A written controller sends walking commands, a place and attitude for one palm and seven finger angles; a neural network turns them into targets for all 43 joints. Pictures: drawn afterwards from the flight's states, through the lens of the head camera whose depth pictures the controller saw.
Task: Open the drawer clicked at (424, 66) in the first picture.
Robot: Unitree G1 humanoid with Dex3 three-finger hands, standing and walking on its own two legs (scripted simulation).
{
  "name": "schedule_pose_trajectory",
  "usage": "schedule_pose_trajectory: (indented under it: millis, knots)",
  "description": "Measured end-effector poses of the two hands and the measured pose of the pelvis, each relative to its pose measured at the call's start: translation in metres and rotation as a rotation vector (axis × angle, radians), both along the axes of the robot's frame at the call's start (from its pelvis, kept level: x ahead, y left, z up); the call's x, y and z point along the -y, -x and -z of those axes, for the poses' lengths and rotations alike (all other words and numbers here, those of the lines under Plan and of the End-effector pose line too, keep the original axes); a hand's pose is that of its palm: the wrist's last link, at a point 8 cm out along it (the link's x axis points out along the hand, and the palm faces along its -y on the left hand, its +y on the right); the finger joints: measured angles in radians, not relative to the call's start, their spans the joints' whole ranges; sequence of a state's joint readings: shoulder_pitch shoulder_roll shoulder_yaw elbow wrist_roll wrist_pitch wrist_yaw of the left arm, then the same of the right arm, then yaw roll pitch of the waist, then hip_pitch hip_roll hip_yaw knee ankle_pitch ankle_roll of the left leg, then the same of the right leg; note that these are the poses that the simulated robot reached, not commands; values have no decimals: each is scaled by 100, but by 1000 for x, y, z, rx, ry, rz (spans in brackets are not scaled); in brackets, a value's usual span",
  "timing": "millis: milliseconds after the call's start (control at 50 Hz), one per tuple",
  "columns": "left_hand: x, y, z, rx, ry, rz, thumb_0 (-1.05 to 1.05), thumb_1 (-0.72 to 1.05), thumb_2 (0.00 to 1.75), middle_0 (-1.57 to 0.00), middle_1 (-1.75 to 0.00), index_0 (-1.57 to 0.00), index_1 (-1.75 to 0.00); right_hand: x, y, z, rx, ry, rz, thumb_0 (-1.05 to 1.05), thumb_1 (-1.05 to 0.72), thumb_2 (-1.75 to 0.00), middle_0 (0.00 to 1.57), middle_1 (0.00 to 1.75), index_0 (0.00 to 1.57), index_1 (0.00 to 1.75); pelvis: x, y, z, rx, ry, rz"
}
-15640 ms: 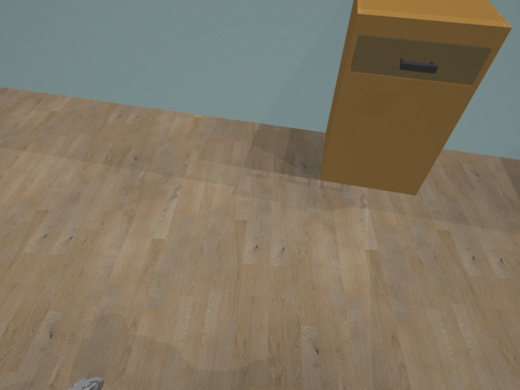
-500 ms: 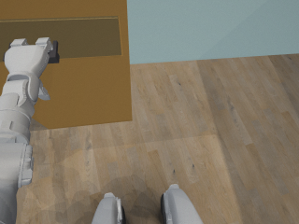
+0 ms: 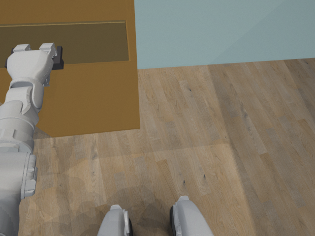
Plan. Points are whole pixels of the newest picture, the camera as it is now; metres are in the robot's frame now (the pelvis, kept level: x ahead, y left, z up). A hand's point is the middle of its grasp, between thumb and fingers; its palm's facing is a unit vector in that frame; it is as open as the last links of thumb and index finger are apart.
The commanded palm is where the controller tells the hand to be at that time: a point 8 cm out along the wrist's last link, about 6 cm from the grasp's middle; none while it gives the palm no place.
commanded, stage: pull the drawer open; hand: left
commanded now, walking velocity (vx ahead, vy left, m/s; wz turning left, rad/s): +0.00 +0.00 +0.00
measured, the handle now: (36, 57) +0.57 +0.27 +0.02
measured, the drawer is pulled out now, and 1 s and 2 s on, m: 0.00 0.11 0.22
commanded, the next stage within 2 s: none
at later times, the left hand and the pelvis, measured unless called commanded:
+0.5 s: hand (41, 93) +0.48 +0.25 +0.00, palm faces -0.08 -0.02 -1.00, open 6.0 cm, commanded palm +0.45 +0.24 +0.05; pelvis +0.01 +0.00 +0.01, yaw -1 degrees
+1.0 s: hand (39, 116) +0.41 +0.25 +0.00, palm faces -0.05 -0.01 -1.00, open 5.9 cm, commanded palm +0.39 +0.24 +0.05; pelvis +0.01 -0.01 +0.02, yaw +1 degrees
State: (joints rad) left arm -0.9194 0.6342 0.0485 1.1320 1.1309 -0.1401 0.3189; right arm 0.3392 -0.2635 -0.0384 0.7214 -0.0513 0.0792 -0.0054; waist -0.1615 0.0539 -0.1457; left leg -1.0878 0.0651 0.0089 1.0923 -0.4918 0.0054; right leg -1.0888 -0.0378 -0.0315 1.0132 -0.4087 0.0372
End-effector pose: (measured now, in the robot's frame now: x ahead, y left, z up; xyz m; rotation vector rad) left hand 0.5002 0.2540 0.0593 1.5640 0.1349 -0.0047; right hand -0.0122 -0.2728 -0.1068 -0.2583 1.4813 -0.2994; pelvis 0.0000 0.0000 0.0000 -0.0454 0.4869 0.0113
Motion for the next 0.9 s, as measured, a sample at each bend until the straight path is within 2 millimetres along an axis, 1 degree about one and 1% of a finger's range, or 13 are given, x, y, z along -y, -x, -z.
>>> schedule_pose_trajectory:
  millis: [220,380,460,560,760,900]
  knots:
    - [0,4,1,4,4,4,0,68,79,-32,-134,-36,-135,-1,-5,1,10,-7,8,0,-91,-89,20,30,20,30,-1,-2,-1,5,-4,11]
    - [0,21,1,6,8,5,0,68,79,-31,-135,-35,-135,-5,-14,0,19,-32,12,0,-91,-89,20,30,20,30,-3,-9,-8,27,-8,18]
    - [1,33,1,8,9,6,0,68,79,-31,-135,-35,-136,-6,-24,-2,38,-42,7,0,-91,-89,20,30,20,30,-3,-13,-13,43,-11,17]
    - [1,49,1,14,10,8,0,68,80,-31,-135,-35,-135,-5,-42,-3,75,-46,-13,0,-91,-89,20,30,20,30,-1,-16,-16,62,-14,13]
    - [2,79,2,30,11,8,0,67,82,-31,-135,-36,-136,0,-79,-4,168,-50,-58,0,-91,-89,20,30,20,30,2,-15,-20,96,-21,6]
    - [4,95,3,41,3,2,-1,67,83,-31,-135,-36,-136,2,-93,-5,209,-51,-82,0,-91,-89,20,30,20,30,6,-11,-21,109,-25,-1]
